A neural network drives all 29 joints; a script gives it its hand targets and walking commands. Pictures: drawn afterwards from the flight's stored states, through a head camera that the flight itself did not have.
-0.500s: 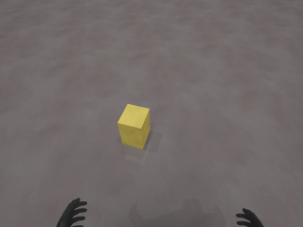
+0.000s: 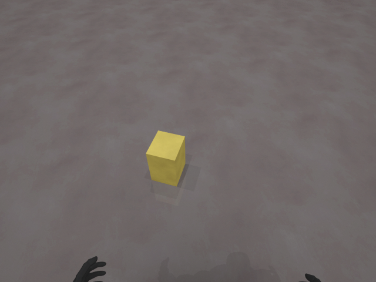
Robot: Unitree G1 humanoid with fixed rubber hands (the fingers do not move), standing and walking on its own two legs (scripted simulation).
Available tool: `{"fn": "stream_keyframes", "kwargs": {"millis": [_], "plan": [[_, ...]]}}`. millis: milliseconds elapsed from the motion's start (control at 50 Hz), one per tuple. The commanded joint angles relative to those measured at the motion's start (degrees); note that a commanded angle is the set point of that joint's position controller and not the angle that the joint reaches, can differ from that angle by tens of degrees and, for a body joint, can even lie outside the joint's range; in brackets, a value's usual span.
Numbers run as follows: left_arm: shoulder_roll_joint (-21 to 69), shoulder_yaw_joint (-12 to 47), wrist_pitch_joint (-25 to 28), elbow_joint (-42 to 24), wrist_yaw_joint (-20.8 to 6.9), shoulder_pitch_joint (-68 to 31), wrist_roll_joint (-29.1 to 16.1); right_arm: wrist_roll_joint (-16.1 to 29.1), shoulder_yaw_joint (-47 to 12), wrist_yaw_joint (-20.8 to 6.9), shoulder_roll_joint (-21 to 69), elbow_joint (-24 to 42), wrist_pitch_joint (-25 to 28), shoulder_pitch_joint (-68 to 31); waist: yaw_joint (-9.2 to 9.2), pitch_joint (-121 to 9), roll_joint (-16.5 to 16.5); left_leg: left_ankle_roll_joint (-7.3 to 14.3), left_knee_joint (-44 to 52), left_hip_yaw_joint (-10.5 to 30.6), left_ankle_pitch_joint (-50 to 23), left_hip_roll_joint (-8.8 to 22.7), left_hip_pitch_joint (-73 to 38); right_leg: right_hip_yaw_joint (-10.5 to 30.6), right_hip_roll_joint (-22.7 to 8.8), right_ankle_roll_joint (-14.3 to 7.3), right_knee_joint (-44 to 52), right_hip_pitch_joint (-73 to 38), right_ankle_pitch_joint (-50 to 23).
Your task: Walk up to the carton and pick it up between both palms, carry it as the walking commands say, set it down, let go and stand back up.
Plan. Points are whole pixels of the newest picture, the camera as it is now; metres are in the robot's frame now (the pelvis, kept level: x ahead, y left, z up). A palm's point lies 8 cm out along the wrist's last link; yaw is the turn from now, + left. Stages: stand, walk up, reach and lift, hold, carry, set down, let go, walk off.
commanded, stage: stand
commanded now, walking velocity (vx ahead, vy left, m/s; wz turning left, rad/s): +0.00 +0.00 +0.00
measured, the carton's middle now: (167, 159) +0.87 +0.12 -0.62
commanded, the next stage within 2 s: walk up in 1.46 s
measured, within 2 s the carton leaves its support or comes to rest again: neither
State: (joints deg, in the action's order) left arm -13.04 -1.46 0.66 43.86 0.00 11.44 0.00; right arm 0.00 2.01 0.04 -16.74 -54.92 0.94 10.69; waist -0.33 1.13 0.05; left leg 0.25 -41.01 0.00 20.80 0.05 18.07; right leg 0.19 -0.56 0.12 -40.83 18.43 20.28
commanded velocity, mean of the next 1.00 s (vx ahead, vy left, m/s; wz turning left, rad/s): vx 0.00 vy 0.00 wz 0.00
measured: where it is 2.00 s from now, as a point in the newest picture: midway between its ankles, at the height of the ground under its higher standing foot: outside the picture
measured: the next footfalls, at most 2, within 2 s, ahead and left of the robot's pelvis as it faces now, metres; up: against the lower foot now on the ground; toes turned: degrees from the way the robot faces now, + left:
none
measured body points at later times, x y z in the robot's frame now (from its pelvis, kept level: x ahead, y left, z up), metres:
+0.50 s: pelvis -0.01 +0.00 +0.01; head -0.01 +0.01 +0.45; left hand +0.11 +0.25 -0.12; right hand +0.07 -0.28 -0.13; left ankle +0.01 +0.12 -0.72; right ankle +0.02 -0.13 -0.72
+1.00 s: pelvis -0.01 +0.01 +0.01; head -0.01 +0.01 +0.46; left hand +0.10 +0.26 -0.12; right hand +0.07 -0.28 -0.12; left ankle +0.01 +0.12 -0.72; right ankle +0.02 -0.13 -0.72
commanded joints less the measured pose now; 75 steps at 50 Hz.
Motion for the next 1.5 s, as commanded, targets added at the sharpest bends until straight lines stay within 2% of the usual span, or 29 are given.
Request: {"fn": "stream_keyframes", "kwargs": {"millis": [0, 20, 60, 80, 100, 180, 260, 280, 340, 400, 440, 460, 500, 520, 600, 660, 840, 960, 1000, 1020, 1060, 1080, 1120, 1220, 1240, 1380, 1400, 1420, 1480], "plan": [[-14.96, -4.11, 2.30, -0.48, 0.75, -2.68, 1.15, -1.54, 2.74, 0.21, -14.21, 3.96, 2.48, -5.32, 0.86, 0.08, 0.72, 4.77, 13.36, 8.71, -3.34, 5.79, 0.61, 6.02, -4.65, -4.37, 12.35, -3.48, -4.97], [-15.29, -3.89, 2.39, -0.65, 0.90, -4.96, 1.76, -1.45, 2.37, 0.40, -12.54, 3.70, 2.14, -5.00, 0.15, 3.63, -4.45, 4.22, 12.89, 7.16, -6.35, 4.53, 1.57, 6.93, -5.05, -4.84, 12.55, -1.33, -4.14], [-15.66, -4.09, 2.63, -0.70, 0.75, -4.39, 1.33, -1.31, 2.01, 0.36, -12.58, 3.01, 2.22, -5.27, 0.67, 0.98, -1.22, 4.08, 12.80, 6.61, -7.27, 4.81, -0.14, 6.89, -5.36, -4.58, 12.80, -2.83, -6.37], [-15.39, -3.78, 2.41, 0.21, 0.68, -4.01, 1.37, -1.36, 2.58, 0.21, -13.96, 2.66, 2.50, -5.52, -0.04, 2.10, -3.41, 3.88, 12.39, 7.13, -7.17, 5.05, -0.21, 7.12, -5.65, -4.62, 13.78, -1.89, -7.04], [-15.18, -4.04, 2.44, 0.05, 0.46, -5.35, 1.57, -1.42, 2.30, 0.27, -13.25, 3.24, 2.58, -5.53, -0.07, 1.08, -1.42, 3.74, 12.42, 6.78, -7.21, 4.72, -1.10, 7.22, -5.24, -4.69, 13.32, -1.66, -7.48], [-14.82, -3.79, 2.10, 0.78, 0.92, -4.27, 1.33, -1.61, 1.95, 0.24, -13.36, 2.17, 2.44, -5.12, 0.81, 1.92, -3.40, 4.25, 13.83, 7.75, -6.73, 5.55, 0.13, 5.86, -4.69, -4.51, 12.98, -2.02, -7.00], [-15.68, -4.02, 1.97, 2.03, 0.99, -4.70, 1.31, -1.48, 2.18, 0.42, -13.48, 1.28, 1.83, -5.59, 0.27, 0.76, 0.05, 3.71, 14.63, 8.37, -3.59, 5.67, -1.34, 6.40, -4.95, -4.00, 14.91, -2.39, -3.71], [-15.09, -3.88, 1.79, 1.50, 1.14, -6.46, 1.50, -1.33, 1.64, 0.36, -12.62, 2.28, 2.17, -6.36, 0.04, 1.18, -3.67, 3.99, 15.06, 8.54, -5.64, 6.22, 0.11, 5.90, -4.74, -4.25, 14.15, -3.31, -4.77], [-14.73, -3.72, 2.40, 2.37, 0.68, -4.82, 1.01, -1.63, 1.99, 0.22, -12.45, 1.48, 2.62, -6.00, 0.39, 0.78, 0.91, 3.92, 15.35, 7.80, -5.05, 5.26, -1.67, 7.19, -4.93, -4.30, 14.46, -2.17, -4.60], [-14.68, -3.98, 2.11, 2.15, 0.59, -4.97, 1.09, -1.80, 2.11, 0.51, -14.08, 0.06, 2.40, -5.62, 0.81, 0.75, -2.43, 3.70, 15.74, 8.07, -5.52, 5.84, -0.39, 5.25, -4.47, -3.69, 13.70, -3.49, -5.56], [-14.85, -3.69, 2.12, 3.38, 0.58, -3.05, 0.58, -0.97, 2.24, 0.64, -14.16, 0.40, 2.22, -6.71, 1.44, 0.19, 0.80, 3.83, 16.00, 9.21, -6.84, 6.36, -1.16, 5.97, -4.77, -3.74, 13.81, -3.30, -7.62], [-15.34, -3.88, 2.31, 3.45, 0.58, -4.62, 1.13, -0.93, 1.87, 0.52, -14.04, 0.06, 1.88, -4.90, 0.43, 0.57, -2.47, 3.70, 15.47, 8.15, -6.49, 5.55, -1.19, 6.42, -5.13, -3.79, 14.26, -3.86, -7.88], [-15.07, -3.79, 2.25, 3.35, 0.79, -5.19, 1.35, -0.99, 1.70, 0.67, -13.08, 0.75, 2.29, -7.10, 0.33, 0.96, 0.01, 3.70, 14.83, 7.50, -8.58, 5.68, -0.71, 6.55, -5.87, -3.97, 15.27, -3.78, -7.86], [-15.12, -3.57, 2.27, 3.28, 0.91, -4.31, 1.00, -1.24, 1.89, 0.80, -13.52, -0.10, 2.11, -6.40, 0.43, 0.09, -3.49, 4.26, 15.55, 8.93, -6.86, 6.32, -1.16, 5.83, -5.10, -3.79, 14.55, -4.47, -9.00], [-16.77, -4.26, 2.16, 4.19, 0.56, -3.96, 1.25, -1.64, 1.65, 0.08, -13.13, -0.07, 2.15, -8.27, 1.00, 1.22, -0.58, 3.73, 16.36, 7.70, -1.62, 5.56, -0.08, 6.23, -4.72, -3.50, 15.09, -2.83, -4.22], [-14.61, -3.17, 2.29, 5.17, 0.66, -3.65, 1.54, -1.07, 1.45, -0.03, -12.25, -1.47, 2.08, -4.30, -0.11, 1.93, -1.90, 3.70, 15.70, 7.42, -1.86, 4.80, -0.53, 7.85, -5.88, -3.48, 16.63, -1.74, -0.24], [-14.28, -3.33, 2.34, 4.95, 0.63, -5.57, 1.48, -0.90, 1.88, 0.39, -13.60, -1.29, 2.62, -7.91, 0.49, -1.70, -1.45, 3.18, 14.92, 7.36, -10.21, 5.63, -3.13, 4.99, -5.20, -3.43, 15.19, -4.75, -10.27], [-14.76, -3.31, 2.13, 4.66, 0.76, -5.44, 1.37, -1.18, 1.84, 0.13, -13.80, -1.15, 2.34, -5.93, 0.14, 1.94, -3.40, 3.32, 17.07, 8.17, -5.80, 5.96, -2.02, 6.78, -5.20, -3.84, 17.57, -1.74, -4.54], [-14.35, -3.16, 1.94, 6.08, 0.52, -3.13, 0.51, -1.65, 1.42, 0.08, -14.00, -2.29, 2.60, -5.32, 0.88, -0.83, 0.99, 3.54, 18.15, 8.95, -4.10, 6.68, -2.53, 6.17, -4.78, -3.07, 15.91, -4.61, -5.19], [-15.71, -3.40, 1.86, 6.12, 0.70, -4.33, 0.81, -0.97, 1.55, 0.47, -13.78, -1.79, 2.32, -6.97, 0.02, 0.47, -0.44, 3.51, 18.71, 9.22, -6.68, 6.97, -1.63, 5.85, -4.87, -2.95, 16.06, -4.23, -7.67], [-16.13, -3.75, 2.14, 6.55, 0.62, -3.53, 0.79, -1.14, 1.93, 0.46, -14.29, -1.76, 2.30, -8.00, 1.49, -1.35, 0.00, 3.44, 17.42, 8.79, -7.68, 6.63, -1.27, 4.62, -4.78, -2.96, 14.66, -6.50, -8.33], [-14.52, -3.22, 1.97, 5.93, 0.65, -5.04, 1.39, -0.95, 1.62, 0.51, -13.47, -1.74, 2.35, -7.68, 0.59, -2.00, -3.88, 3.33, 17.85, 8.21, -6.17, 6.59, -2.15, 5.15, -4.84, -3.28, 15.32, -5.78, -7.54], [-14.48, -2.98, 2.01, 5.79, 0.68, -5.41, 1.30, -0.99, 1.79, 0.33, -14.77, -2.37, 2.29, -8.26, 0.41, -0.56, -0.70, 2.87, 18.03, 7.65, -5.13, 6.01, -2.42, 5.95, -4.95, -3.39, 16.56, -4.65, -7.42], [-15.87, -3.69, 2.12, 6.04, 0.96, -4.60, 0.99, -0.66, 1.90, 0.32, -14.18, -2.64, 1.91, -7.53, 0.32, -3.20, 0.01, 2.76, 17.52, 7.93, -9.21, 6.26, -4.28, 5.31, -4.88, -2.96, 16.47, -5.84, -8.96], [-14.12, -3.42, 2.18, 6.45, 0.81, -5.42, 0.70, -1.45, 1.52, 0.53, -13.62, -2.25, 2.12, -7.87, 0.60, -2.58, -2.32, 3.10, 17.86, 8.15, -9.98, 6.68, -3.90, 5.24, -4.88, -3.24, 16.20, -5.36, -9.71], [-14.76, -3.41, 1.82, 6.91, 0.62, -5.00, 1.53, -1.21, 1.63, 0.32, -13.62, -2.47, 2.07, -10.01, 1.37, 0.45, -0.67, 2.82, 21.17, 8.99, -0.17, 6.72, 0.07, 5.81, -4.99, -2.84, 17.82, -5.45, -4.01], [-15.21, -3.47, 1.99, 6.62, 0.32, -4.47, 1.00, -0.98, 1.88, 0.34, -14.42, -2.43, 2.02, -8.01, 0.97, -1.76, -2.77, 2.85, 19.64, 8.73, -2.34, 6.74, -2.14, 5.80, -5.15, -3.37, 17.95, -5.02, -3.60], [-15.02, -3.10, 2.27, 6.79, 0.65, -4.86, 1.34, -1.04, 1.38, 0.17, -12.73, -2.39, 2.25, -7.56, -0.11, -1.34, -0.32, 2.88, 20.06, 8.32, -4.29, 6.00, -3.15, 6.79, -5.43, -3.45, 18.46, -5.52, -4.54], [-15.40, -3.21, 2.27, 6.71, 0.63, -5.28, 1.25, -1.12, 1.53, 0.43, -12.92, -2.86, 1.92, -7.12, 0.39, -1.60, -1.97, 2.62, 18.88, 8.49, -8.13, 6.87, -3.98, 5.02, -4.89, -2.27, 17.81, -5.05, -6.94]]}}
